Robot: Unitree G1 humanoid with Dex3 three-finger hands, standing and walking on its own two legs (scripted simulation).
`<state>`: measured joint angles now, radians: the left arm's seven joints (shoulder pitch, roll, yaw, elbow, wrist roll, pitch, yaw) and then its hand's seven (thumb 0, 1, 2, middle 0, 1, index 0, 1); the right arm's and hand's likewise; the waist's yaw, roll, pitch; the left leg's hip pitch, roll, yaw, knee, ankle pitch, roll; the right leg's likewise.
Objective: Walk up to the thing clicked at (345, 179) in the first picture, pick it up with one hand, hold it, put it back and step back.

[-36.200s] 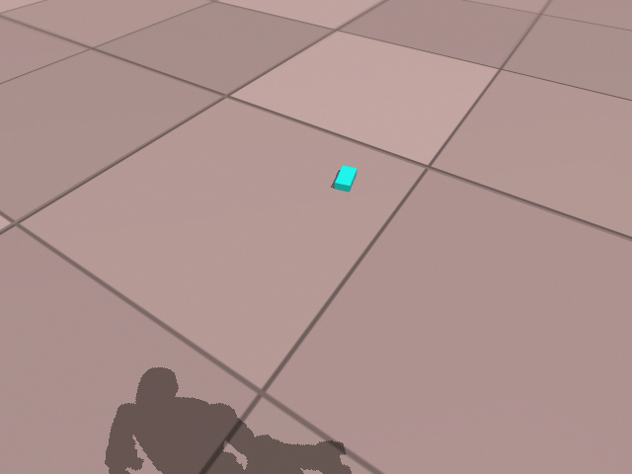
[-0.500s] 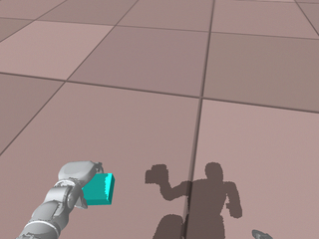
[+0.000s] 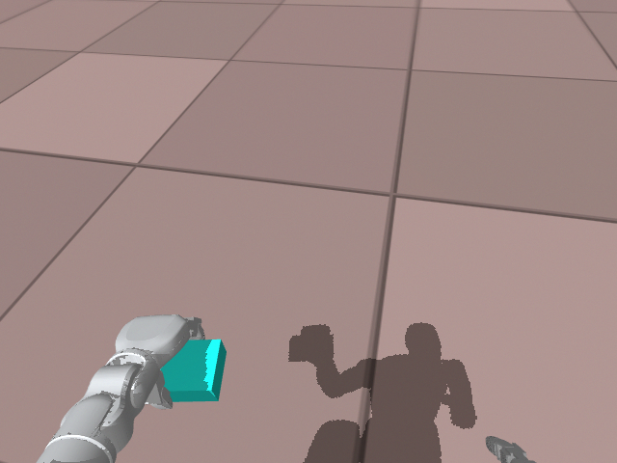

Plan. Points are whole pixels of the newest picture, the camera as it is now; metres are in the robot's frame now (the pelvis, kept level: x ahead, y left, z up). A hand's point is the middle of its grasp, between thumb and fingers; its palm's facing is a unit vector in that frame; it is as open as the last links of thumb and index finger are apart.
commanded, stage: hold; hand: left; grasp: from above
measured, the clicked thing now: (171, 370) +0.30 +0.23 -0.07
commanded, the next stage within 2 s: crouch in 0.80 s
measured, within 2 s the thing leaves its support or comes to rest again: neither
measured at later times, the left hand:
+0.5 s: hand (164, 371) +0.28 +0.22 -0.03, palm faces -0.45 -0.03 -0.89, open 10.3 cm
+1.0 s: hand (160, 369) +0.29 +0.23 -0.04, palm faces -0.46 -0.02 -0.89, open 10.3 cm
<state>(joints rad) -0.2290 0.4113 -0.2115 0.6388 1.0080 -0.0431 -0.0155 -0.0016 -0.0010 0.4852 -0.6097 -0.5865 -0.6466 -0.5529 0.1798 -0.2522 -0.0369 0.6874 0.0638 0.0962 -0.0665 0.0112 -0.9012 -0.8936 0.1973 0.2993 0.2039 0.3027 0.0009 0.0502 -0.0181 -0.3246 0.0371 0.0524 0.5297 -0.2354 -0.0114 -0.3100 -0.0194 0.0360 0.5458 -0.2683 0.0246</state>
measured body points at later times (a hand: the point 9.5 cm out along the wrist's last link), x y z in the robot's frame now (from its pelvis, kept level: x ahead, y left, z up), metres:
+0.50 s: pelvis +0.00 +0.00 +0.00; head +0.01 -0.03 +0.45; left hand +0.30 +0.22 +0.02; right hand +0.15 -0.25 -0.11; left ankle +0.02 +0.13 -0.73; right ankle +0.01 -0.14 -0.73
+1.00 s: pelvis +0.00 +0.00 +0.00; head +0.01 -0.02 +0.45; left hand +0.31 +0.22 +0.02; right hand +0.15 -0.25 -0.11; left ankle +0.02 +0.13 -0.73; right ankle +0.01 -0.14 -0.73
